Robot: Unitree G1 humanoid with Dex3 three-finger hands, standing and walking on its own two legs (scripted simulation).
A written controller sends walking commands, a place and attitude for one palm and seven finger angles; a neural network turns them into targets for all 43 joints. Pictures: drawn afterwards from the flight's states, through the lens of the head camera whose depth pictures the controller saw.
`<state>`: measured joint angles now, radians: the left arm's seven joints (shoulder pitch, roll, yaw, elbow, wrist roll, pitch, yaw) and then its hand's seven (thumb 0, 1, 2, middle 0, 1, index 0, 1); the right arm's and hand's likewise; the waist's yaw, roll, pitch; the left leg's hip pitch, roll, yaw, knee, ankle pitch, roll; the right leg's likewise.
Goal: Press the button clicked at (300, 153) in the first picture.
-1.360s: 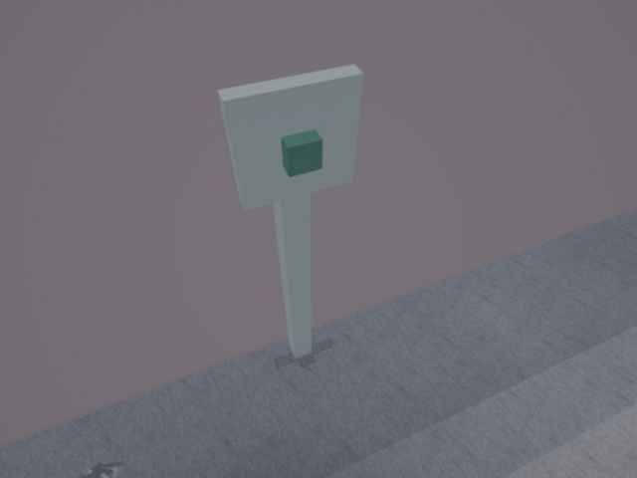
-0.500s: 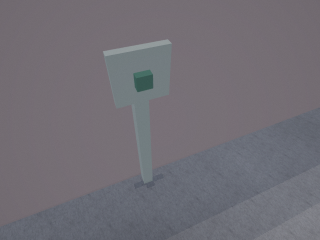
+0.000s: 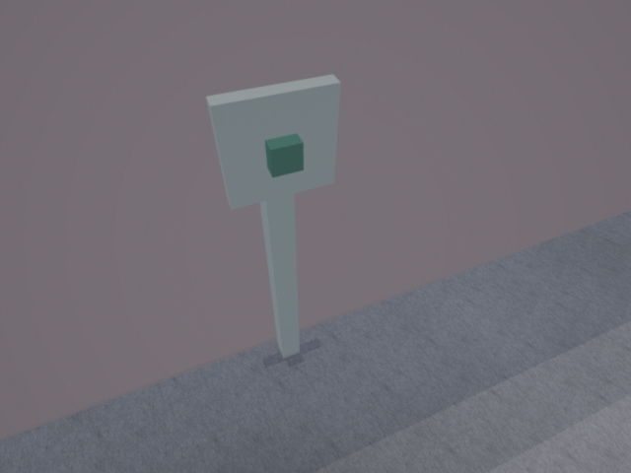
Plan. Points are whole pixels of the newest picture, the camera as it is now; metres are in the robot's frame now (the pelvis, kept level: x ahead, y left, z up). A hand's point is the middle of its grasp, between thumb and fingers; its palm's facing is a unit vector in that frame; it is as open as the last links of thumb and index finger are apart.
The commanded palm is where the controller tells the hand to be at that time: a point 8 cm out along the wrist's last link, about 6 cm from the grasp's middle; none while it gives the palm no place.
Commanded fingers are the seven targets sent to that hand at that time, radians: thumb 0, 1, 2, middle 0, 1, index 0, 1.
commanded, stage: look at it before walking up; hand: left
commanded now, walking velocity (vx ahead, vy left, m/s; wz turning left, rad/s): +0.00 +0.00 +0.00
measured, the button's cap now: (284, 154) +0.58 +0.09 +0.09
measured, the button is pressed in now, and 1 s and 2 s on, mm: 0 0 0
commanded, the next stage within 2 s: walk to a spot facing it in 0.48 s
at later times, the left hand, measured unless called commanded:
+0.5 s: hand out of the picture +0.08 +0.25 -0.16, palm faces +0.00 -0.94 -0.33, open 7.4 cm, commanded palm none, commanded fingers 0.00 0.90 0.90 -0.20 -0.30 -0.20 -0.30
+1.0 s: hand out of the picture +0.05 +0.18 -0.18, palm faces -0.12 -0.95 -0.28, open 7.4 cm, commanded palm none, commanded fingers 0.00 0.90 0.90 -0.20 -0.30 -0.20 -0.30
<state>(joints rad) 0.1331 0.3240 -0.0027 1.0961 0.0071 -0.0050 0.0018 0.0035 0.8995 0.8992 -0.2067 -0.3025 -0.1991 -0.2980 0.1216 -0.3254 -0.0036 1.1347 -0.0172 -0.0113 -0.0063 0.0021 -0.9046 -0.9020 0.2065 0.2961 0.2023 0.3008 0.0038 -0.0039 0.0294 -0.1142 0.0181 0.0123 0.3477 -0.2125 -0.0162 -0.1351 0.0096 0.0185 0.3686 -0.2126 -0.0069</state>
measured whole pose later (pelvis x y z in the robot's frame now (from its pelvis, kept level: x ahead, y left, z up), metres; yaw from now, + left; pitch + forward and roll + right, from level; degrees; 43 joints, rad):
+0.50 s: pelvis +0.01 +0.01 +0.00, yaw +0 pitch -1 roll +0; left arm 0.13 0.33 0.00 1.10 0.01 -0.01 0.00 0.00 0.90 0.90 -0.21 -0.30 -0.20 -0.30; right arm 0.10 -0.33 0.00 1.13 -0.02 -0.02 -0.01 0.00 -0.90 -0.90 0.21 0.30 0.20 0.30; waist 0.01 0.00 0.03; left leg -0.10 0.01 0.01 0.33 -0.21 -0.01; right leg -0.12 0.00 0.02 0.35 -0.21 0.00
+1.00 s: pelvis -0.01 -0.02 -0.03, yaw -10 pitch -2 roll +1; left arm 0.25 0.21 0.04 0.96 0.02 0.04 -0.01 0.00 0.90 0.90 -0.20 -0.30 -0.20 -0.30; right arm 0.15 -0.23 -0.05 1.00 -0.02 0.05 -0.02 0.00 -0.90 -0.90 0.21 0.30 0.20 0.30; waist 0.03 0.03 0.10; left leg -0.31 0.09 0.10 0.84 -0.48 -0.04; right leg -0.32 0.03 -0.02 0.71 -0.37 -0.06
